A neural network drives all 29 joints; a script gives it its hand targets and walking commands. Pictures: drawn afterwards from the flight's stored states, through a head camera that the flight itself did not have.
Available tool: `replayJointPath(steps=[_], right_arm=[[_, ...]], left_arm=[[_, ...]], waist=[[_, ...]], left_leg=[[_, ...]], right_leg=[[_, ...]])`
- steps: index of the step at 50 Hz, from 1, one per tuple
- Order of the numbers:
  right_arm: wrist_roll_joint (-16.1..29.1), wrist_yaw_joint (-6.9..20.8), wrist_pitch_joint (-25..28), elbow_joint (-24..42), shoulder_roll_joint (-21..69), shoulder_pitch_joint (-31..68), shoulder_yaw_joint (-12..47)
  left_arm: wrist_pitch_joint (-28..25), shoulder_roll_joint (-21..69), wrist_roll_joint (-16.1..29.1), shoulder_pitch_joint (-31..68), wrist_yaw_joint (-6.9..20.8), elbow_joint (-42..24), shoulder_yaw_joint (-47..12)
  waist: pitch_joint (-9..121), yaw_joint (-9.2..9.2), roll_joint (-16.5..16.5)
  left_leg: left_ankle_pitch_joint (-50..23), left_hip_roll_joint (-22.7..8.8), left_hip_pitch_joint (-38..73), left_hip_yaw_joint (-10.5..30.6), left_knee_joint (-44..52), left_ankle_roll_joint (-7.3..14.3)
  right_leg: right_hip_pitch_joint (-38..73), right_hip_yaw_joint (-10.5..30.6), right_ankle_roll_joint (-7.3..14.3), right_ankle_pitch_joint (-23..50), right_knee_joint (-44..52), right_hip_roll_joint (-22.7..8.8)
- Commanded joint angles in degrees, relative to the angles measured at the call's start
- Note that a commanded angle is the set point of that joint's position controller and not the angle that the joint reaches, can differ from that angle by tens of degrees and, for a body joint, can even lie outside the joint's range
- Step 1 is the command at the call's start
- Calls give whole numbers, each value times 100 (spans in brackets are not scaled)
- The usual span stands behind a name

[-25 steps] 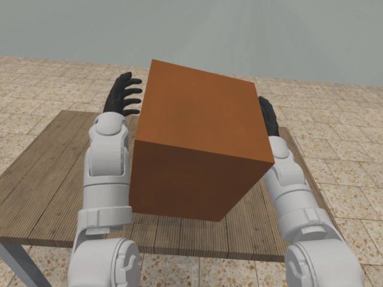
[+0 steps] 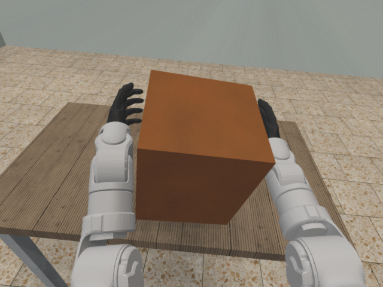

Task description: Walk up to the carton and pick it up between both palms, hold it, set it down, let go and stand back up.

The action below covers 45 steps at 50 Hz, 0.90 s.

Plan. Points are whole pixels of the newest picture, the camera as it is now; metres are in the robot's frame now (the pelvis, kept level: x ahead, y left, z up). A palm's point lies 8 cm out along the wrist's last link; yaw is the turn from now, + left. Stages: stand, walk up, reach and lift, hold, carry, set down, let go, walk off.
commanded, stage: set down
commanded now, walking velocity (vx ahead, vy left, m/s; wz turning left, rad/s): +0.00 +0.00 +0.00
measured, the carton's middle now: (192, 154) +0.37 +0.02 +0.13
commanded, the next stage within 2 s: none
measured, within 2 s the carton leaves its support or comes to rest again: rests again in 1.50 s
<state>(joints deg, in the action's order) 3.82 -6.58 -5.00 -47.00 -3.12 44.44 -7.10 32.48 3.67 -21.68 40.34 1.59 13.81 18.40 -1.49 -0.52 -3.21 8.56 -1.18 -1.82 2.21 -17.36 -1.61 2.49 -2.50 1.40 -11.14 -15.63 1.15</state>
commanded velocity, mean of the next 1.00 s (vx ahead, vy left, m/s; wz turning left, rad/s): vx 0.00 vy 0.00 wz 0.00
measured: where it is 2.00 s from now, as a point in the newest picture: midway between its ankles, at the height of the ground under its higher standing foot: outside the picture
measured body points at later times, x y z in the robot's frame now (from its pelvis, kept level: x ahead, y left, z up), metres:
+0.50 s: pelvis +0.00 -0.01 +0.00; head -0.02 +0.01 +0.45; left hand +0.39 +0.17 +0.17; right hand +0.42 -0.14 +0.15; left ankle +0.02 +0.14 -0.75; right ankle -0.02 -0.10 -0.75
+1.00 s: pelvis +0.01 -0.01 +0.00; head +0.01 -0.01 +0.45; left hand +0.39 +0.16 +0.13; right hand +0.44 -0.14 +0.12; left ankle +0.02 +0.14 -0.75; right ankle -0.02 -0.10 -0.75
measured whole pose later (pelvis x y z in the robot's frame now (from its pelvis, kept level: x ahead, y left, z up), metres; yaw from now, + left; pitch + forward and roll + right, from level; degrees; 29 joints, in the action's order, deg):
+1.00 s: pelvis +0.01 -0.01 +0.00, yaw -2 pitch +1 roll +0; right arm -3.0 -0.6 2.4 -58.4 -4.8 46.5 -12.3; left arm 21.8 8.1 -20.3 36.1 -4.0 22.7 21.2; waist 1.1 4.7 -1.3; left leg 7.4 -3.0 -8.9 0.0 -15.7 -2.8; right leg -6.0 -2.7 2.7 -10.4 -15.8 2.2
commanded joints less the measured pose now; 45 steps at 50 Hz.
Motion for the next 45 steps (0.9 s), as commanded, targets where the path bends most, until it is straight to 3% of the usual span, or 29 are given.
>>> replayJointPath(steps=[1,5,21,35,45], right_arm=[[55,622,580,1569,2107,4106,1214],[44,637,653,1549,2127,4143,1269],[-197,820,772,967,2178,3927,1063],[-472,1031,1000,419,2155,3868,740],[-628,1176,1088,47,2224,3851,580]], left_arm=[[-226,2557,622,2597,625,-215,-1996],[-355,2616,706,2621,530,-211,-2140],[-628,2633,583,2425,397,45,-1797],[-1011,2854,580,2464,130,225,-1828],[-1249,2932,495,2483,-52,509,-1636]], waist=[[1989,-32,321],[2131,-5,364],[2099,222,225],[2402,325,300],[2500,502,246]], left_leg=[[-1843,205,1004,-544,-147,18],[-1882,196,1030,-517,-193,-10],[-1684,190,648,-564,-54,62],[-2006,117,752,-597,-111,-8],[-2047,95,563,-650,-93,26]], right_leg=[[-69,-515,-376,1367,103,153],[-152,-523,-375,1421,68,155],[-94,-420,-440,1692,10,87],[-370,-430,-343,1733,18,129],[-446,-360,-328,1826,9,107]])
